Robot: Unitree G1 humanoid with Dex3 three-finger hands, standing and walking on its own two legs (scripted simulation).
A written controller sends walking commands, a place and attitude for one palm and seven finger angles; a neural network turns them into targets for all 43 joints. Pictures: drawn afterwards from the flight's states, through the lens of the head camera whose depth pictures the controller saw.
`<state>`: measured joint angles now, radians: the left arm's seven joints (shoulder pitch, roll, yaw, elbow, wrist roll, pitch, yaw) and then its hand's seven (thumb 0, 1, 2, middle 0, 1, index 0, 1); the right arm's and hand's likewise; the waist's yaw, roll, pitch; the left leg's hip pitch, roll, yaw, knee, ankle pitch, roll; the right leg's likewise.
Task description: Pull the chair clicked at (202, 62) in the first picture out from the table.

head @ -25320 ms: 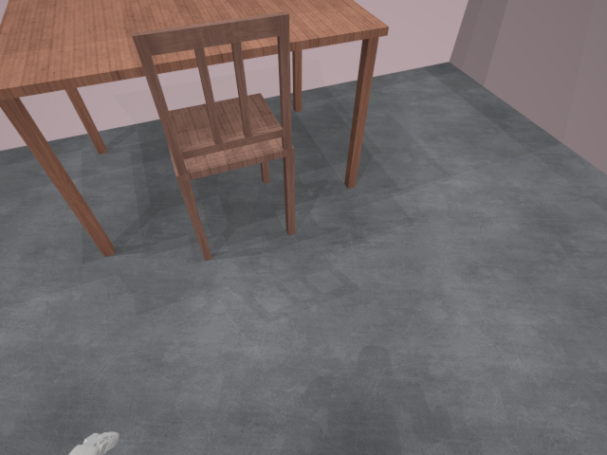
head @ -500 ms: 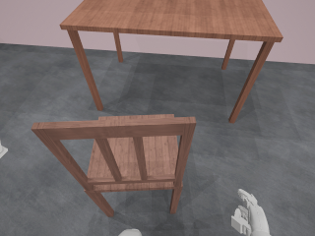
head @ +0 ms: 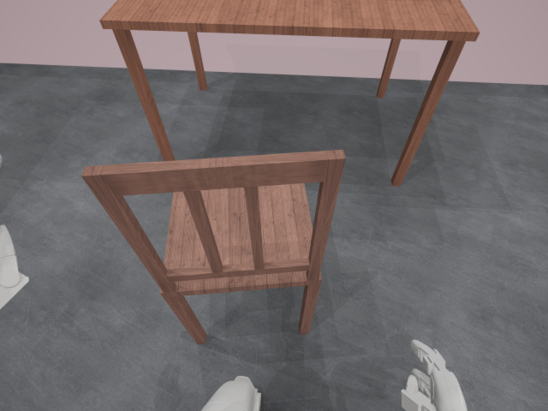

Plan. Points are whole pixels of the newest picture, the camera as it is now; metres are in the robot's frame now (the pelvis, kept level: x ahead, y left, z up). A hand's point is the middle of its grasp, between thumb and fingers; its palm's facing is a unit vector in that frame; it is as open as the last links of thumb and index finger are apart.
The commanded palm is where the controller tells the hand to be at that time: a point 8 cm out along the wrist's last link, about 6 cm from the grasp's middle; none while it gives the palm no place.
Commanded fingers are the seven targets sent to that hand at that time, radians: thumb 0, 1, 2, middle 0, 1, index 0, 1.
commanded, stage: stop stepping back and stand still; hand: left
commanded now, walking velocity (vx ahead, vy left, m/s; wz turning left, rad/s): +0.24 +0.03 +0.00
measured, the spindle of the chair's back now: (206, 235) +0.41 +0.18 -0.07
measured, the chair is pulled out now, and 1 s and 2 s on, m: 0.60 0.60 0.60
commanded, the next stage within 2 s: let the arm hang, fingers relaxed in 0.70 s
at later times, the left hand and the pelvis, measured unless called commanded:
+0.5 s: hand out of the picture +0.13 +0.27 +0.17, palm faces +0.47 -0.75 -0.46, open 7.4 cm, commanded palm +0.08 +0.30 +0.19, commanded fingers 0.00 0.90 0.90 -0.20 -0.30 -0.20 -0.30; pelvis -0.05 -0.01 +0.01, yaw +2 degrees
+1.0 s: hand out of the picture +0.09 +0.24 -0.11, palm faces +0.11 -0.94 -0.31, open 7.4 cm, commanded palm none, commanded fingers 0.00 0.90 0.90 -0.20 -0.30 -0.20 -0.30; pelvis -0.05 +0.01 -0.01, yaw +3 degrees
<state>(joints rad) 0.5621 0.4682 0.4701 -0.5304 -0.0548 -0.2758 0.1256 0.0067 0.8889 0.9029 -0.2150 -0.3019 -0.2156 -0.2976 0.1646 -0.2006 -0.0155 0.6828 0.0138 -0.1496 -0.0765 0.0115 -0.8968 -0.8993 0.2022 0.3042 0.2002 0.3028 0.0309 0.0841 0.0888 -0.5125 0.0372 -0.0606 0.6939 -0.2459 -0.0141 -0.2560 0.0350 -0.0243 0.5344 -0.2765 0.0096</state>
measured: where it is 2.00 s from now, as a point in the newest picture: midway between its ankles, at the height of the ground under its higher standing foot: outside the picture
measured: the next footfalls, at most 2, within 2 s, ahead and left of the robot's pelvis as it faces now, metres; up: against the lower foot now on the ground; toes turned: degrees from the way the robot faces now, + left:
left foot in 0.10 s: +0.07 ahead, +0.11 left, +0.00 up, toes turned -2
